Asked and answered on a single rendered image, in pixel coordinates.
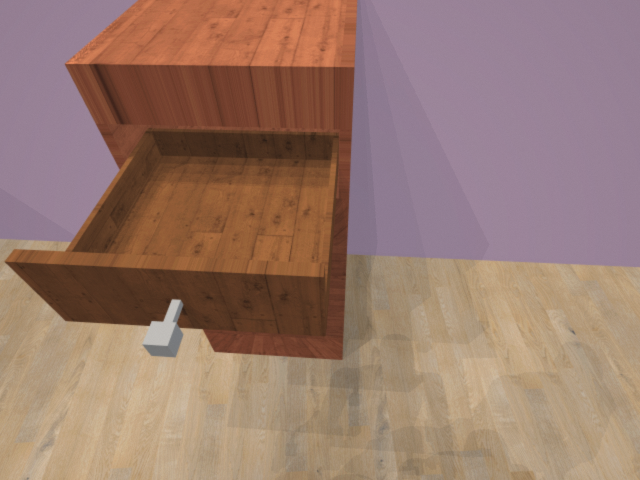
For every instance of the cabinet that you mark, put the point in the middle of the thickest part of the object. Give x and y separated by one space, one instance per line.
254 65

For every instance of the handle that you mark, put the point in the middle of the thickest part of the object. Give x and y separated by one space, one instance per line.
164 338

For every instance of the drawer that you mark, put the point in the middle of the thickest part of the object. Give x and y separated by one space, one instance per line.
236 224

